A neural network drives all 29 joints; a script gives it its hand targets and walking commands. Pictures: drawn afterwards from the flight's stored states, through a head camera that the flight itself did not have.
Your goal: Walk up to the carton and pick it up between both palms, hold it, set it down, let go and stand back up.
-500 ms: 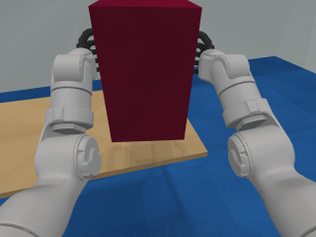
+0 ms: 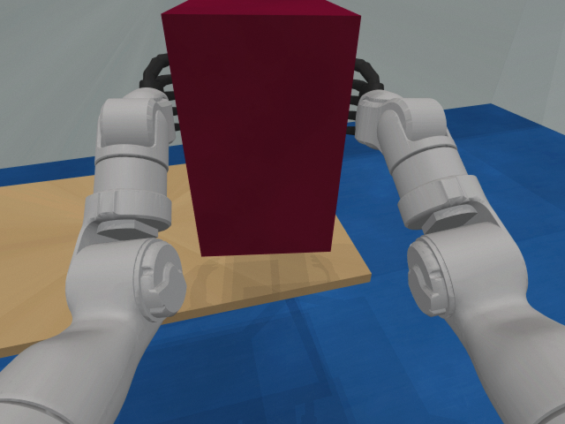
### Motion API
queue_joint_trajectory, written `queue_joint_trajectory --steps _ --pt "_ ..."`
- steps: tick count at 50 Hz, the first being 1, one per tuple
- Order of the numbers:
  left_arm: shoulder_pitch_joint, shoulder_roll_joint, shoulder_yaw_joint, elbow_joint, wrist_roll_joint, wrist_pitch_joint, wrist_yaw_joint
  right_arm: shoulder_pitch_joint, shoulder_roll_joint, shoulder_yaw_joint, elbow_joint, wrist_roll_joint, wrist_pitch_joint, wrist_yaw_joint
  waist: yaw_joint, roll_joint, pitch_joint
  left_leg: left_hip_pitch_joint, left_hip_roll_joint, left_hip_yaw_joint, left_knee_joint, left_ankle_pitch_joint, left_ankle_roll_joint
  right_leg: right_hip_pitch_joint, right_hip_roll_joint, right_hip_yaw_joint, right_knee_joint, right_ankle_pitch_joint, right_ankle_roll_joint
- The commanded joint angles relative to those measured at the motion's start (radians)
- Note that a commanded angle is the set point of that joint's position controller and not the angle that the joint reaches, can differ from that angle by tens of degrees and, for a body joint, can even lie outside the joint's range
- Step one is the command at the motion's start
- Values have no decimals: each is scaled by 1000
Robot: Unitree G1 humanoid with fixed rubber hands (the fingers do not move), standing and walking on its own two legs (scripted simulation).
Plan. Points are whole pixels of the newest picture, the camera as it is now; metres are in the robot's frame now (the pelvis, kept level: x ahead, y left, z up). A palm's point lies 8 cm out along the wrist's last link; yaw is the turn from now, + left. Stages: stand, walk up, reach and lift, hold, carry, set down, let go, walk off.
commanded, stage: hold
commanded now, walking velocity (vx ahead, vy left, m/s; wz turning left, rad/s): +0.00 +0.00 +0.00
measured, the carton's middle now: (262, 116) +0.45 +0.00 +0.29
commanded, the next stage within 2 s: none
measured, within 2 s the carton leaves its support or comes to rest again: neither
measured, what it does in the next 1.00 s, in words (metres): stands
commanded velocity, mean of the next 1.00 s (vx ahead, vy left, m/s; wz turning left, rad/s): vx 0.00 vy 0.00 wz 0.00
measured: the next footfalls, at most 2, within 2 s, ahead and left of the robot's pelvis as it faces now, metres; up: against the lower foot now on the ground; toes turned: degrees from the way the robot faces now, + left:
none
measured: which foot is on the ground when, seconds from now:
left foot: down 0.00-1.00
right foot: down 0.00-1.00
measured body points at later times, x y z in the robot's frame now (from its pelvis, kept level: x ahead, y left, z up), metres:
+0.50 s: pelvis +0.00 +0.00 +0.00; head -0.08 -0.01 +0.44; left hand +0.40 +0.14 +0.33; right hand +0.39 -0.14 +0.32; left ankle +0.04 +0.13 -0.74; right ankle +0.04 -0.10 -0.74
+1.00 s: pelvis +0.00 +0.00 +0.00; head -0.08 -0.01 +0.44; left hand +0.40 +0.14 +0.33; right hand +0.39 -0.14 +0.31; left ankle +0.04 +0.13 -0.74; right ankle +0.04 -0.10 -0.74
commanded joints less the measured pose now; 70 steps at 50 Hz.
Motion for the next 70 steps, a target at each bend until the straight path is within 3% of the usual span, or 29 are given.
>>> queue_joint_trajectory --steps 1,4,8,9,17,21,22,23,27,30,32,33,35,40,43,44,47,48,51,54,55,56,58,63,64,65,67,68,70 --pt "-899 -661 -337 -255 -254 -79 -136 -960 677 176 -457 266 -67 139 -29 2 -464 200 -53 -55 16 110 -21 374 65 -2 -122 204 50" --pt "-890 -666 -342 -181 -269 -76 -126 -941 647 137 -406 230 -67 147 -46 23 -425 189 -48 -50 8 55 -28 313 62 0 -142 135 41" --pt "-829 -634 -260 -70 -196 -70 -129 -879 637 101 -282 192 -59 157 -18 15 -303 150 -40 -49 -28 -37 -21 276 52 -4 -158 35 45" --pt "-832 -632 -263 -112 -213 -78 -134 -906 662 124 -325 196 -69 157 -3 -17 -351 169 -42 -40 -16 -3 -10 291 50 4 -159 68 46" --pt "-926 -653 -322 -188 -283 -102 -105 -967 682 143 -370 216 -80 165 -15 6 -421 172 -43 -51 0 36 -13 286 59 0 -148 96 45" --pt "-906 -654 -328 -155 -260 -91 -104 -949 666 136 -358 223 -82 159 -17 29 -426 190 -46 -47 7 45 -19 280 60 -1 -141 125 41" --pt "-828 -659 -313 -143 -256 -87 -110 -957 655 146 -415 227 -88 157 -10 -3 -440 190 -45 -51 13 87 -15 310 57 8 -141 177 43" --pt "-853 -653 -303 -141 -244 -82 -115 -927 652 138 -368 210 -76 151 -32 -4 -395 199 -46 -50 8 63 -18 300 53 4 -144 163 53" --pt "-854 -645 -283 -119 -212 -82 -123 -893 656 121 -311 204 -68 155 -19 1 -349 169 -39 -51 -23 -16 -12 288 50 -4 -157 55 50" --pt "-883 -640 -290 -173 -240 -90 -117 -976 680 156 -392 233 -79 156 6 -8 -420 183 -48 -45 -4 41 -9 311 58 0 -148 112 52" --pt "-953 -656 -335 -236 -282 -98 -109 -1007 688 168 -451 252 -83 152 -22 7 -479 195 -52 -50 15 90 -19 330 65 1 -129 181 48" --pt "-874 -666 -317 -121 -280 -88 -111 -994 649 140 -409 223 -80 153 -29 -3 -400 180 -45 -53 2 38 -16 281 60 5 -152 109 43" --pt "-918 -684 -362 -201 -292 -91 -107 -989 666 142 -433 235 -84 151 -33 38 -478 202 -44 -53 15 83 -27 310 65 -3 -136 159 40" --pt "-809 -627 -263 -101 -204 -70 -124 -841 633 117 -282 207 -57 151 -17 2 -309 162 -40 -56 -21 -15 -15 291 53 3 -154 83 45" --pt "-859 -638 -282 -136 -229 -78 -130 -888 647 132 -319 207 -61 150 -25 -1 -332 164 -44 -49 -15 -13 -16 297 53 6 -151 82 49" --pt "-865 -631 -274 -146 -223 -83 -131 -924 676 137 -338 217 -71 152 -5 -27 -379 167 -43 -50 -14 12 -9 323 54 -2 -145 97 51" --pt "-949 -678 -348 -245 -287 -97 -110 -1033 681 168 -476 259 -89 152 -16 22 -522 210 -49 -55 18 98 -21 336 69 -5 -130 156 41" --pt "-974 -678 -349 -234 -309 -101 -107 -1001 669 150 -421 247 -79 156 -37 21 -469 186 -40 -60 8 34 -24 303 67 -4 -136 106 40" --pt "-905 -684 -368 -184 -303 -86 -103 -958 670 136 -405 224 -76 153 -36 30 -447 183 -42 -55 18 72 -27 303 60 4 -139 161 41" --pt "-830 -645 -283 -108 -221 -73 -117 -852 634 99 -275 206 -53 153 -29 24 -313 160 -37 -56 -19 -10 -24 278 51 2 -159 77 40" --pt "-797 -616 -230 -39 -175 -62 -125 -870 626 110 -266 195 -49 156 -5 -6 -246 140 -39 -51 -34 -75 -8 260 44 4 -176 3 49" --pt "-812 -609 -231 -62 -176 -69 -132 -864 632 98 -256 177 -56 157 -18 -19 -285 154 -37 -48 -35 -53 -9 284 45 -6 -169 24 49" --pt "-841 -598 -213 -91 -177 -77 -136 -915 673 128 -291 198 -65 160 21 -46 -308 139 -40 -44 -38 -43 3 299 51 -7 -155 33 55" --pt "-994 -689 -405 -302 -338 -109 -102 -1055 707 189 -532 266 -97 154 -35 32 -565 214 -55 -53 33 110 -22 333 68 -6 -125 189 45" --pt "-961 -691 -400 -231 -328 -100 -101 -1033 686 173 -487 258 -94 157 -26 46 -510 204 -51 -54 27 71 -23 294 64 1 -140 138 41" --pt "-920 -675 -357 -191 -305 -96 -92 -1026 694 171 -472 234 -90 153 -4 -2 -511 210 -52 -47 32 99 -11 295 61 4 -139 164 49" --pt "-879 -657 -308 -156 -261 -85 -103 -892 664 131 -335 218 -61 152 -25 15 -395 193 -39 -55 2 35 -13 283 55 6 -148 125 45" --pt "-839 -624 -260 -87 -215 -76 -109 -896 653 121 -298 203 -56 155 -5 -5 -339 174 -46 -46 -9 -11 -9 264 48 2 -164 60 52" --pt "-809 -632 -271 -124 -201 -70 -122 -843 632 121 -287 200 -54 151 -29 9 -329 186 -39 -56 -14 18 -19 298 52 -3 -156 111 46"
